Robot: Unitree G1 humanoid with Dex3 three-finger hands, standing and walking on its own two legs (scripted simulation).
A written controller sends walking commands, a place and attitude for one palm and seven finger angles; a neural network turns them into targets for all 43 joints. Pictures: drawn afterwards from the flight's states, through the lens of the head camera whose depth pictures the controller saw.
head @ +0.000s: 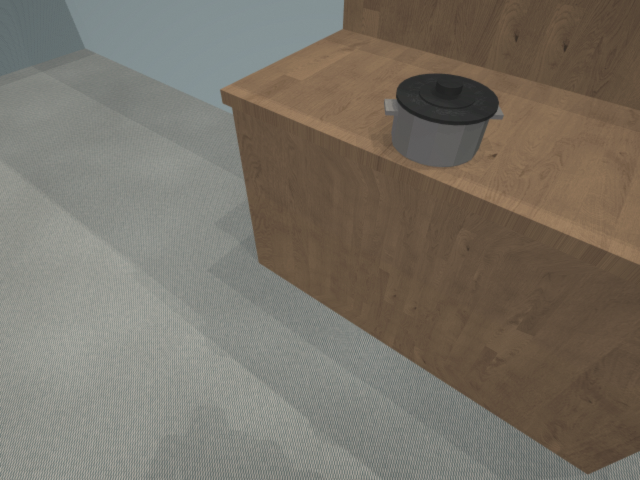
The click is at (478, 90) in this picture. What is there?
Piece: lid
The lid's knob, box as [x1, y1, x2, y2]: [435, 76, 463, 95]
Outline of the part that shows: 437,79 435,89 438,92 447,95 455,95 460,92 463,83 461,80 450,76 444,76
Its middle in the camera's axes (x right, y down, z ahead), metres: +0.26 -0.31 +0.78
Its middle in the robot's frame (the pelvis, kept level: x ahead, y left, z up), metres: +0.81 -0.22 +0.12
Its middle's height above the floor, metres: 0.90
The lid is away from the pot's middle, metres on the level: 0.00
